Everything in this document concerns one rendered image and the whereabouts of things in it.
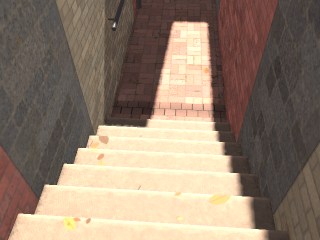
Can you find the stairs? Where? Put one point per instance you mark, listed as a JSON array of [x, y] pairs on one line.
[[153, 179]]

